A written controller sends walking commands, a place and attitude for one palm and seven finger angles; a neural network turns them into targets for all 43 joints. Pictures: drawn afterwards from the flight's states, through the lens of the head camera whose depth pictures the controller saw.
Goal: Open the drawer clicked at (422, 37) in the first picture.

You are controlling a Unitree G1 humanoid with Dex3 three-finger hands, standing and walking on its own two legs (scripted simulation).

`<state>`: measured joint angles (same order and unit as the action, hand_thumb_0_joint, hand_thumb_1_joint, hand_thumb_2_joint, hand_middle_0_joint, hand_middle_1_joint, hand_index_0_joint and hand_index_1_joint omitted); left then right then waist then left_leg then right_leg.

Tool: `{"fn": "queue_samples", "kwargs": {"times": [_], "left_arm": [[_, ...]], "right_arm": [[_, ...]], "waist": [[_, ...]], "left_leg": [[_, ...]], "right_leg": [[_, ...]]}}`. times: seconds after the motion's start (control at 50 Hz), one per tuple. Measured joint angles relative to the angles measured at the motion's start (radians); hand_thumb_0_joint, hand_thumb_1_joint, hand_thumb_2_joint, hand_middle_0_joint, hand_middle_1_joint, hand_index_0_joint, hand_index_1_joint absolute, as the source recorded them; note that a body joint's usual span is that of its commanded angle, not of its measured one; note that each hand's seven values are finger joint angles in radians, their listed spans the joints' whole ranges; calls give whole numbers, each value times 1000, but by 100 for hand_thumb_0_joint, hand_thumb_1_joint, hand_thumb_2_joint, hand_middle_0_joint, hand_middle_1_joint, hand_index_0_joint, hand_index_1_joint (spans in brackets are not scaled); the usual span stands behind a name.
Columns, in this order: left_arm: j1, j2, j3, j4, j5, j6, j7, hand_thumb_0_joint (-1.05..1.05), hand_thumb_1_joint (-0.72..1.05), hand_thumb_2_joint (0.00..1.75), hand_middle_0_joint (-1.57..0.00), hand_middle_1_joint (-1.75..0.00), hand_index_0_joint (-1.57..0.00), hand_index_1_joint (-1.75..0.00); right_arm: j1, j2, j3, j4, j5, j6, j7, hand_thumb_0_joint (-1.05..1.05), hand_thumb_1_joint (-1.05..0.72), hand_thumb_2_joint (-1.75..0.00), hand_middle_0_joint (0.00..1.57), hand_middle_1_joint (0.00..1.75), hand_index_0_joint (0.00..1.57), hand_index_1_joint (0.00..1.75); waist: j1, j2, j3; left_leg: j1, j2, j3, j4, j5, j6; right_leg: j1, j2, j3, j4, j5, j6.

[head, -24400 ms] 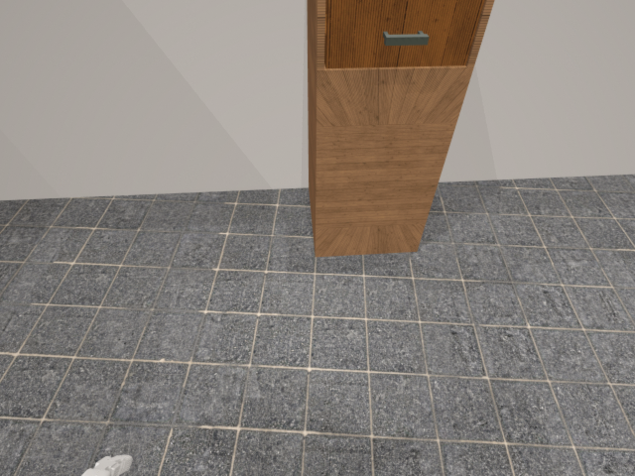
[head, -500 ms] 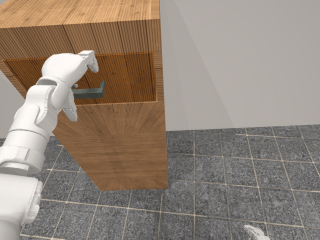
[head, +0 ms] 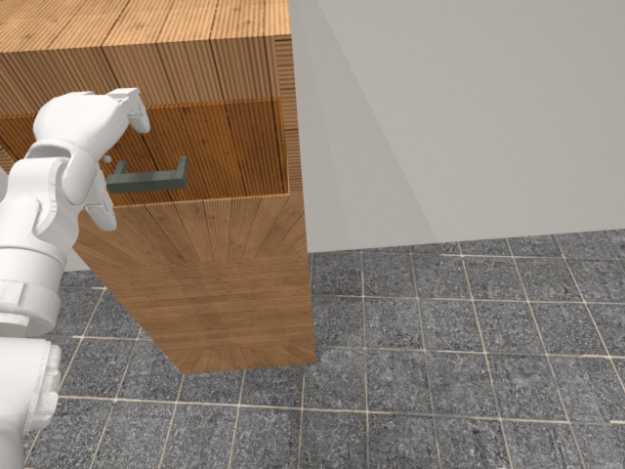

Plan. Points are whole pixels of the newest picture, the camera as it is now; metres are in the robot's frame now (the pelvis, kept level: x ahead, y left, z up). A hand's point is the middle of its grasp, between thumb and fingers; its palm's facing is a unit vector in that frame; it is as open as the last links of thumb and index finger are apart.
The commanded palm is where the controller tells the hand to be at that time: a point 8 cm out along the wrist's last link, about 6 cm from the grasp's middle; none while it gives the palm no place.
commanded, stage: move the hooked fingers above the handle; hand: left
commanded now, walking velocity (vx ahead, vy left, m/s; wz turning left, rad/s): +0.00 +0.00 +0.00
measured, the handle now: (150, 173) +0.48 +0.26 +0.11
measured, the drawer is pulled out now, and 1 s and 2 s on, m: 0.00 0.00 0.00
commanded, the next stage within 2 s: lower the fingers behind the handle in 0.54 s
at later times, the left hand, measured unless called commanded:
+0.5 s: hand (123, 162) +0.44 +0.26 +0.17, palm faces +0.02 +0.00 -1.00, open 13.7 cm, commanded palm +0.42 +0.27 +0.23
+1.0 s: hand (126, 162) +0.44 +0.26 +0.17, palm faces +0.03 +0.00 -1.00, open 13.6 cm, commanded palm +0.42 +0.26 +0.20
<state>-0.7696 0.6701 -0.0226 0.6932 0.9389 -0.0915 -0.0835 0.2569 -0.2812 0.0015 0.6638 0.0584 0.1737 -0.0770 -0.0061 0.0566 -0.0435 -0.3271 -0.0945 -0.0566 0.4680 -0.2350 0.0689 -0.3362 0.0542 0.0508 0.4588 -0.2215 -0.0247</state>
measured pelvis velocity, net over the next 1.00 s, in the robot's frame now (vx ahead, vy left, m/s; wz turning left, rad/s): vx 0.01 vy -0.01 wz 0.03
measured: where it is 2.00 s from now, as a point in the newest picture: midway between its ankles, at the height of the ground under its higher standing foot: outside the picture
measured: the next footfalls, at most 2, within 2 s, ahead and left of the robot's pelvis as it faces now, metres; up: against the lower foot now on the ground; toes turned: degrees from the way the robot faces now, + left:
none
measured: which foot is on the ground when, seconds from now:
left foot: down 0.00-1.00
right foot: down 0.00-1.00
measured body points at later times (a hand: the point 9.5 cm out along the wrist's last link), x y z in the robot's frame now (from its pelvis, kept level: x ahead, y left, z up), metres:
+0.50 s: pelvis +0.02 -0.01 +0.00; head +0.05 -0.03 +0.45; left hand +0.43 +0.26 +0.22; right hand +0.17 -0.25 -0.12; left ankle -0.01 +0.07 -0.74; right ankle +0.00 -0.11 -0.74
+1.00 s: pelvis +0.01 -0.01 -0.01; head +0.04 -0.03 +0.44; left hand +0.43 +0.25 +0.22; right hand +0.14 -0.26 -0.13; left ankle -0.01 +0.07 -0.74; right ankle +0.00 -0.11 -0.74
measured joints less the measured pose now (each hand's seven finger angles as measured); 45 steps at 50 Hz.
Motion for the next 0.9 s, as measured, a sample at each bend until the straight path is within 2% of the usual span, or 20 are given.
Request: {"fn": "queue_samples", "kwargs": {"times": [0.12,0.28,0.48,0.6,0.78,0.9], "left_arm": [[-17,-4,-37,-10,-12,40,-23,0,-49,30,-36,-122,-35,-123],[6,-24,-70,-59,-24,49,-51,0,-49,30,-35,-123,-34,-123],[52,-46,-50,-125,-33,37,-41,0,-49,30,-36,-125,-33,-121],[57,-54,-56,-148,-35,56,-37,0,-49,30,-38,-126,-34,-123],[27,-64,-78,-125,-30,85,-37,0,-49,30,-39,-125,-35,-125],[-9,-64,-81,-72,-19,83,-32,0,-49,30,-38,-124,-34,-127]], "right_arm": [[16,-9,-8,5,8,-6,1,1,-91,-90,20,29,20,30],[-3,-1,-7,-7,6,-12,7,1,-91,-90,20,29,20,30],[-64,12,8,-34,0,-5,19,0,-91,-90,20,29,20,30],[-82,14,13,-36,-2,5,25,0,-91,-90,20,29,20,30],[-75,14,19,-24,1,19,21,0,-91,-90,20,29,20,30],[-57,13,21,-19,5,25,14,0,-91,-90,20,29,20,30]], "waist": [[8,4,-1],[19,7,-17],[34,10,-20],[40,11,-24],[40,6,-28],[33,-3,-29]], "left_leg": [[-5,-2,-15,8,-5,-2],[2,-3,-25,21,-24,-4],[3,-2,-24,34,-42,-4],[-4,-4,-28,39,-47,-5],[-13,-5,-34,51,-50,-8],[-29,-4,-35,65,-50,-13]], "right_leg": [[0,-2,-16,4,-8,-3],[11,-1,-26,13,-28,-8],[12,0,-25,26,-46,-9],[5,-1,-29,32,-53,-9],[-3,-2,-37,46,-59,-12],[-20,0,-40,62,-59,-16]]}}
